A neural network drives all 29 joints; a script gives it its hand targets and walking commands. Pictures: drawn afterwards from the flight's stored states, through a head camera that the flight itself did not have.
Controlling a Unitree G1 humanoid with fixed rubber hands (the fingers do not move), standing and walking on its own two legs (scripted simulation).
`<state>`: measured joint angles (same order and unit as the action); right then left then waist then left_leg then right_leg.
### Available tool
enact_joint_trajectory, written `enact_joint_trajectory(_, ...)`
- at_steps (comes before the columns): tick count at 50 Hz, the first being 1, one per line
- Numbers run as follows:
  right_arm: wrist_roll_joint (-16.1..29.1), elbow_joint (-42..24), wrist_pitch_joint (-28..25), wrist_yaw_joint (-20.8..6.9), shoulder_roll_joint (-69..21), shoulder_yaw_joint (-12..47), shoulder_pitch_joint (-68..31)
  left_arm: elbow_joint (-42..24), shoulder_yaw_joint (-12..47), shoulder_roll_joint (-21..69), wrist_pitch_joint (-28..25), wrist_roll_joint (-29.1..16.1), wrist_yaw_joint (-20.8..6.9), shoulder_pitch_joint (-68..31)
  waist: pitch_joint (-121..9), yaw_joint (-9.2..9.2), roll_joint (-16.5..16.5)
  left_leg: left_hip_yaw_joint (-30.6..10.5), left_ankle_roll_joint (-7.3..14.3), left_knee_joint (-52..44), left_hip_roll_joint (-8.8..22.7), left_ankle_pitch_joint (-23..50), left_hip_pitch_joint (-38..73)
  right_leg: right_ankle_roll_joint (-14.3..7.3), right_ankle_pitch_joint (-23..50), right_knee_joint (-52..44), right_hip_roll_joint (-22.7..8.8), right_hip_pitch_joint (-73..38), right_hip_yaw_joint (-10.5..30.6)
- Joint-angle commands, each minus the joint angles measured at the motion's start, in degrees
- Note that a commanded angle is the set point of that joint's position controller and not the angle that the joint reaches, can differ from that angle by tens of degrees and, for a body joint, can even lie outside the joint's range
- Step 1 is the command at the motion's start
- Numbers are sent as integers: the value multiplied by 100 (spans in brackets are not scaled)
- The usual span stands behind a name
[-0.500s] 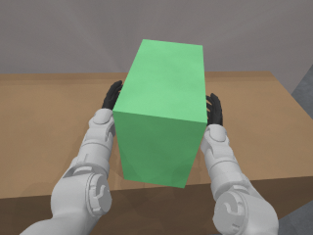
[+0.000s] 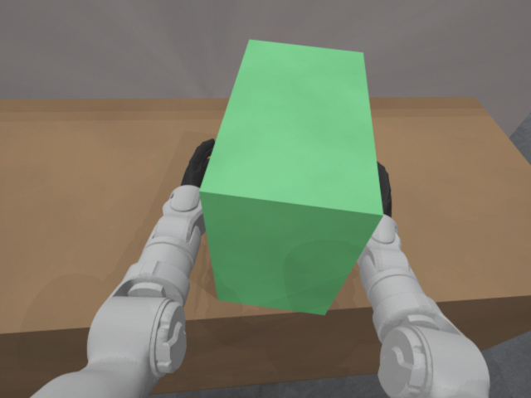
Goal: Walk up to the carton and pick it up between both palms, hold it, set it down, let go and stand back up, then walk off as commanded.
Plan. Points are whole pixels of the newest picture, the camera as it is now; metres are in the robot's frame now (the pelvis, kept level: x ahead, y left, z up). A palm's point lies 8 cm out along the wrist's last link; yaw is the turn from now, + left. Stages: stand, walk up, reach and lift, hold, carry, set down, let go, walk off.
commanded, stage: set down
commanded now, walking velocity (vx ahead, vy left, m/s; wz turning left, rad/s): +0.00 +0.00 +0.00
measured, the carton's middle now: (288, 180) +0.45 +0.00 +0.08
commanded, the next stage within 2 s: none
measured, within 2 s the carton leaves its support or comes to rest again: neither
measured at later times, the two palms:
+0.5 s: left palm (158, 223) +0.36 +0.19 +0.06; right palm (404, 256) +0.33 -0.17 +0.05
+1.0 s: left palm (139, 263) +0.30 +0.21 +0.06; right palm (416, 288) +0.28 -0.17 +0.06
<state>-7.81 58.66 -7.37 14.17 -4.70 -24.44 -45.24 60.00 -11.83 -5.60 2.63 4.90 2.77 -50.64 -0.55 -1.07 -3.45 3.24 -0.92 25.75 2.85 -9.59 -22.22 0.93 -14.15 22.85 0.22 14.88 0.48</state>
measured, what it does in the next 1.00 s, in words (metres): stands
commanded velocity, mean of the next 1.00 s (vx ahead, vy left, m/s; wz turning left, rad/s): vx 0.00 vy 0.00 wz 0.00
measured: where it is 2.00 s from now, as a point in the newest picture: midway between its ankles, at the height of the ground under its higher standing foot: outside the picture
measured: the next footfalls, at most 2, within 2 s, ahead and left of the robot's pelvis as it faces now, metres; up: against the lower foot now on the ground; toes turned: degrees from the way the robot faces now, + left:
none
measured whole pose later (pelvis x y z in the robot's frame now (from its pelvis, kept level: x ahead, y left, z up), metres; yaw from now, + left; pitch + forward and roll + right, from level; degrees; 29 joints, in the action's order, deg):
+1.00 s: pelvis -0.04 +0.01 +0.00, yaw +0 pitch +3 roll -2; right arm 4.7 19.4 5.7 13.9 -0.2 -6.7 -13.3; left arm 13.6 -5.2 -10.2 21.7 -4.2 0.5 -16.9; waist -1.8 -1.1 -2.2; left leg 3.2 0.6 26.0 2.9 -7.1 -22.2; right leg 1.7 -11.4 22.9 0.3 14.7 0.5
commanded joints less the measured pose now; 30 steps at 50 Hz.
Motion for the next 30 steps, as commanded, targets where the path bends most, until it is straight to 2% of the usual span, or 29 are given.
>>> enact_joint_trajectory(1, 1265, -1325, -206, -27, 1472, 1365, -2907, -2240, 465, -1109, -61, -478, 238, -3098, -4776, -291, 1175, 14, -531, 954, -76, 3799, 3008, 124, 2559, 33, 442, 830, -458)
enact_joint_trajectory(2, 1269, -1247, -191, -15, 1642, 1249, -2573, -2268, 679, -1080, -3, -524, 233, -2860, -4611, -529, 1196, -54, -575, 898, -52, 3725, 3064, 112, 2640, 14, 445, 821, -446)
enact_joint_trajectory(3, 1291, -1272, -212, 7, 1610, 1304, -2108, -2542, 825, -999, 90, -593, 199, -2356, -4652, -629, 1205, -75, -573, 906, -35, 3859, 3168, 132, 2973, 5, 421, 744, -478)
enact_joint_trajectory(4, 1321, -1602, -255, 11, 1586, 1440, -1706, -3031, 721, -1005, 127, -600, 169, -1990, -4787, -527, 1130, -62, -575, 967, -56, 4025, 3310, 187, 3186, 97, 420, 625, -479)
enact_joint_trajectory(5, 1293, -1269, -174, -13, 1759, 1194, -2072, -2616, 740, -1045, 157, -592, 176, -2376, -4508, -671, 1337, -92, -573, 883, -36, 3817, 3242, 163, 2875, 8, 417, 899, -553)
enact_joint_trajectory(6, 1380, -1673, -164, -9, 1754, 1244, -1943, -3090, 792, -1024, 295, -682, 158, -2027, -4490, -665, 1279, -126, -564, 851, -38, 4046, 3450, 158, 2853, -73, 497, 988, -603)
enact_joint_trajectory(7, 1405, -1746, -173, -63, 1716, 1275, -2140, -3247, 855, -948, 294, -656, 155, -2318, -4591, -598, 1475, -150, -633, 902, -27, 4013, 3451, 110, 2555, -52, 479, 1018, -563)
enact_joint_trajectory(8, 1380, -1773, -131, -54, 1734, 1322, -1787, -3167, 782, -933, 391, -663, 76, -1809, -4192, -563, 1153, -137, -510, 749, -28, 3938, 3414, 127, 2718, -150, 492, 911, -538)
enact_joint_trajectory(9, 1465, -2066, -100, -77, 1677, 1451, -2061, -3326, 686, -1101, 367, -666, 38, -1998, -4351, -423, 1081, -43, -454, 717, -119, 3666, 3255, 181, 2589, -96, 434, 731, -484)
enact_joint_trajectory(10, 1538, -2141, -153, -77, 1698, 1680, -1221, -3514, 696, -983, 519, -679, -11, -1246, -4241, -436, 975, -34, -465, 750, -101, 4012, 3422, 147, 3152, -30, 452, 440, -561)
enact_joint_trajectory(11, 1490, -2355, -108, -9, 1568, 1631, -1780, -3439, 640, -1099, 481, -684, -39, -1776, -4129, -453, 984, 1, -427, 697, -185, 3678, 3217, 215, 2850, -52, 423, 600, -427)
enact_joint_trajectory(12, 1520, -2397, -49, -37, 1647, 1655, -1627, -3338, 481, -1149, 519, -592, -72, -1469, -3963, -286, 897, 26, -326, 550, -190, 3403, 3146, 200, 3013, -68, 365, 202, -407)
enact_joint_trajectory(13, 1646, -2723, -39, -9, 1599, 1751, -1569, -3749, 520, -1289, 523, -709, -113, -1402, -4217, -401, 710, 84, -273, 531, -292, 3210, 2918, 255, 3319, -22, 360, -33, -376)
enact_joint_trajectory(14, 1690, -3303, -186, 41, 1431, 2186, -189, -4392, 567, -1037, 656, -643, -187, 50, -4218, -316, 691, 1, -286, 545, -294, 4009, 3240, 275, 4453, 69, 360, -609, -384)
enact_joint_trajectory(15, 1650, -3176, -106, 58, 1615, 1900, -1171, -4383, 498, -1255, 629, -684, -182, -1081, -4159, -447, 888, 48, -326, 511, -300, 3561, 2989, 314, 3806, 99, 321, -173, -355)
enact_joint_trajectory(16, 1767, -3388, -15, 28, 1668, 2009, -1223, -4480, 432, -1339, 745, -660, -152, -1071, -4248, -302, 791, 30, -249, 462, -292, 3504, 3056, 285, 3625, 50, 335, -238, -371)
enact_joint_trajectory(17, 1716, -3278, 145, 27, 1651, 1967, -1583, -4064, 350, -1535, 753, -678, -173, -1486, -3894, -280, 742, 68, -198, 436, -321, 2949, 2758, 305, 3105, -23, 289, -105, -311)
enact_joint_trajectory(18, 1799, -3493, 244, 47, 1499, 2202, -1281, -3981, 394, -1445, 821, -753, -221, -998, -3797, -219, 464, 93, -107, 333, -335, 2664, 2763, 296, 3190, -75, 242, -346, -258)
enact_joint_trajectory(19, 1810, -3832, 256, 58, 1519, 2136, -1119, -4452, 434, -1469, 843, -830, -215, -969, -3949, -219, 590, 121, -100, 283, -339, 2563, 2883, 292, 3125, -105, 276, -342, -281)
enact_joint_trajectory(20, 1930, -4070, 188, 43, 1524, 2193, -583, -5126, 679, -1309, 868, -963, -204, -437, -4029, -369, 741, 19, -157, 359, -302, 2992, 3123, 246, 3301, -87, 335, -355, -373)
enact_joint_trajectory(22, 1993, -3921, 348, -7, 1559, 2308, -529, -4828, 787, -1213, 957, -910, -207, -288, -3374, -391, 922, -61, -176, 292, -242, 2948, 3255, 168, 2541, -196, 409, 178, -413)
enact_joint_trajectory(23, 1955, -4109, 344, -43, 1591, 2204, -593, -4992, 793, -1277, 963, -1017, -188, -408, -3561, -365, 1017, -51, -198, 315, -249, 2891, 3300, 167, 2311, -242, 393, 319, -428)
enact_joint_trajectory(24, 1886, -4020, 459, -36, 1458, 2261, -1050, -4606, 587, -1507, 896, -928, -218, -999, -3273, -166, 954, 55, -150, 294, -297, 2368, 2940, 171, 1763, -256, 351, 403, -334)
enact_joint_trajectory(25, 1943, -4489, 436, -11, 1399, 2439, -190, -5348, 811, -1316, 1001, -1024, -243, 35, -3271, -184, 796, 32, -89, 197, -322, 2308, 3221, 201, 2073, -293, 330, -11, -374)
enact_joint_trajectory(26, 1824, -4467, 530, 20, 1489, 2226, -664, -4853, 818, -1399, 1025, -1085, -248, -441, -3350, -292, 811, 31, -34, 92, -334, 1879, 2891, 149, 1848, -378, 314, 52, -352)
enact_joint_trajectory(27, 1715, -4298, 676, 66, 1306, 2271, -1067, -4435, 780, -1513, 951, -1126, -284, -1060, -3145, -324, 607, 64, 23, 107, -355, 1379, 2521, 194, 1651, -255, 223, 101, -274)
enact_joint_trajectory(28, 1618, -4198, 767, 37, 1189, 2143, -1568, -4160, 937, -1522, 900, -1272, -244, -1501, -3078, -386, 638, 65, 61, 51, -340, 623, 2193, 144, 976, -240, 214, 326, -250)
enact_joint_trajectory(29, 1597, -4167, 863, -9, 1172, 2122, -1422, -4234, 1013, -1575, 805, -1298, -178, -1456, -3104, -303, 740, 37, 86, -86, -281, 342, 2319, 116, 691, -330, 191, 410, -286)
enact_joint_trajectory(30, 1707, -4261, 862, -54, 1117, 2068, -859, -4630, 1087, -1383, 790, -1299, -127, -740, -3087, -284, 848, -49, 4, -143, -203, 460, 2568, 37, 670, -358, 285, 387, -340)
